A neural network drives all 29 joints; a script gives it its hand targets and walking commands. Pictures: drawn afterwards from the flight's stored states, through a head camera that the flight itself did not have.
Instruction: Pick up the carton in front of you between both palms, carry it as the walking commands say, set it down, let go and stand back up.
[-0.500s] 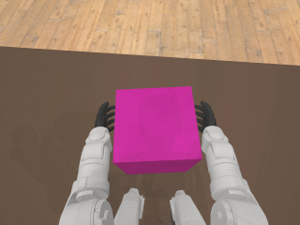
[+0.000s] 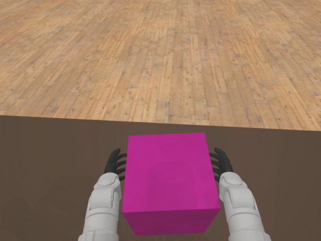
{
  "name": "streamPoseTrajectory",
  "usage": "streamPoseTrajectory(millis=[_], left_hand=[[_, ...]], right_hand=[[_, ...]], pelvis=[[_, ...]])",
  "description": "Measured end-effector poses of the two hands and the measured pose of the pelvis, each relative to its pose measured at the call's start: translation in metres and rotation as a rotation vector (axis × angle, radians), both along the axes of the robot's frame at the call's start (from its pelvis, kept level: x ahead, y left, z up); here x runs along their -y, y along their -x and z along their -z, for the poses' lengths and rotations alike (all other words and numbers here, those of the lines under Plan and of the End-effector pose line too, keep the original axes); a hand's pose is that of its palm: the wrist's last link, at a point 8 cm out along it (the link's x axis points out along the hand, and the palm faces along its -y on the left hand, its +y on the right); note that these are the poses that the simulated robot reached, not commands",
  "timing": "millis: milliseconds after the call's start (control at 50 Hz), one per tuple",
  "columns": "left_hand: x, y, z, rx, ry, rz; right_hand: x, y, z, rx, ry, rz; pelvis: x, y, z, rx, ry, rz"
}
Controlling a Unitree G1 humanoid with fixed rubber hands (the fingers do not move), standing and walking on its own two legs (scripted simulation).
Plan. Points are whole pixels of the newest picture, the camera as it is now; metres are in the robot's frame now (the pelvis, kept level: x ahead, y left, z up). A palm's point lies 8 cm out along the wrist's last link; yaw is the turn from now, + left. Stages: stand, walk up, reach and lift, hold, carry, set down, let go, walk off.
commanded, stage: reach and lift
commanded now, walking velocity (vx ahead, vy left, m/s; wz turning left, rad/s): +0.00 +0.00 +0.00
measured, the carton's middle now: (168, 186) +0.30 +0.00 -0.06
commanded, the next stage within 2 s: hold in 1.06 s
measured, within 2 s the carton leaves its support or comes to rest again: neither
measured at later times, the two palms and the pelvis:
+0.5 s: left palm (109, 174) +0.29 +0.15 +0.03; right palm (228, 173) +0.28 -0.15 +0.03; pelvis -0.02 +0.00 +0.01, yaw +0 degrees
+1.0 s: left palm (109, 171) +0.29 +0.15 +0.04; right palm (230, 170) +0.29 -0.15 +0.05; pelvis +0.00 +0.00 +0.01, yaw +0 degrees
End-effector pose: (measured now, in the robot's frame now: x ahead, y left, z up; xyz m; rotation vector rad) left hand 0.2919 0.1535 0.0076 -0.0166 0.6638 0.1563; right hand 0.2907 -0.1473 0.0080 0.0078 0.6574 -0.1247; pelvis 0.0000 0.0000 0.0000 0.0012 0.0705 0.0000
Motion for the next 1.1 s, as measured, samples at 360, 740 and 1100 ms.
streamPoseTrajectory(millis=[360,740,1100], left_hand=[[0.000,0.011,-0.022,-0.025,-0.018,0.021],[0.002,0.003,-0.031,-0.020,-0.033,0.034],[0.002,0.006,-0.040,-0.015,-0.040,0.035]], right_hand=[[0.000,0.012,-0.022,-0.025,0.015,-0.009],[0.002,0.005,-0.032,-0.021,0.030,-0.016],[0.003,0.006,-0.041,-0.015,0.034,-0.024]], pelvis=[[-0.001,0.019,-0.004,0.126,0.000,0.002],[-0.002,0.004,-0.010,0.135,0.000,0.006],[0.000,-0.001,-0.012,0.156,0.000,0.003]])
